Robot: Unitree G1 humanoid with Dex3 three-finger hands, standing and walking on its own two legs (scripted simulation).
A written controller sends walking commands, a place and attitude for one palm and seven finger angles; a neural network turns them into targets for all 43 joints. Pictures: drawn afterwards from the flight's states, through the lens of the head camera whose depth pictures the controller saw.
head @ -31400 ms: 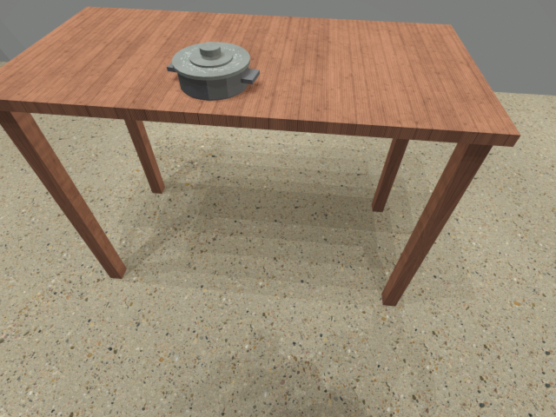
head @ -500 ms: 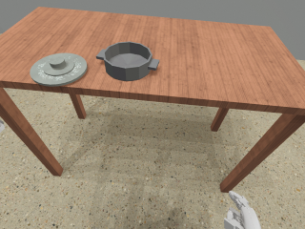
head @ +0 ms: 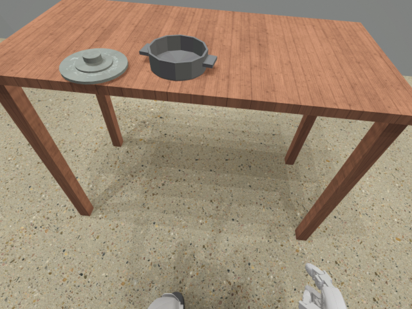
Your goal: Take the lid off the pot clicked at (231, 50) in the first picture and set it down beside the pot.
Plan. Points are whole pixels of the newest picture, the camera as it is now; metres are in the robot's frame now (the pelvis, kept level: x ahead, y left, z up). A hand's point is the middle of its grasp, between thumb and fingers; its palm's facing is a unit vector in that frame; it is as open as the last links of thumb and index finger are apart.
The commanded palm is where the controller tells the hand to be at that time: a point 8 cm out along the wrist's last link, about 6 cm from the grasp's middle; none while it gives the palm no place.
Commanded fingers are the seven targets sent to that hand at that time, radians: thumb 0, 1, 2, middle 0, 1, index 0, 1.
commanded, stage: step back with the hand held close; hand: left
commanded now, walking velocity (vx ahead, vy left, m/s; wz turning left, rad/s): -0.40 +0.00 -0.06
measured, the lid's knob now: (92, 56) +0.69 +0.34 +0.13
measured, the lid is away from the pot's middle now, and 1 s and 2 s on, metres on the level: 0.23 0.23 0.23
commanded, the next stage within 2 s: stop stepping back and stand still in 0.04 s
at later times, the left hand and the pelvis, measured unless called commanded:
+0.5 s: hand out of the picture +0.08 +0.23 +0.32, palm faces +0.52 -0.76 -0.40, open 7.4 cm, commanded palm +0.03 +0.29 +0.31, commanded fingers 0.00 0.90 0.90 -0.20 -0.30 -0.20 -0.30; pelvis -0.10 +0.01 +0.02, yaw +0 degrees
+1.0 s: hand out of the picture +0.10 +0.22 +0.24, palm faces +0.48 -0.74 -0.47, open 7.4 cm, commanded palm none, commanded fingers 0.00 0.90 0.90 -0.20 -0.30 -0.20 -0.30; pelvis -0.11 -0.03 +0.00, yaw +5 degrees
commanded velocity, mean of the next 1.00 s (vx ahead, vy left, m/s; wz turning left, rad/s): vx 0.09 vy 0.00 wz -0.01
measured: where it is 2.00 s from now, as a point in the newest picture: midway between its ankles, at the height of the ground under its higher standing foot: outside the picture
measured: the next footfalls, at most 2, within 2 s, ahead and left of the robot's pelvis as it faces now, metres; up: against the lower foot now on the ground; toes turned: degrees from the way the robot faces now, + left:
right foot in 0.04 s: +0.00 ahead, -0.13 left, +0.00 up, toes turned -3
left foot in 0.26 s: -0.04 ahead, +0.12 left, +0.00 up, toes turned +9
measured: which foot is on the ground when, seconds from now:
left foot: down 0.00-0.04, up 0.06-0.24, down 0.26-1.00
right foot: up 0.00-0.02, down 0.04-1.00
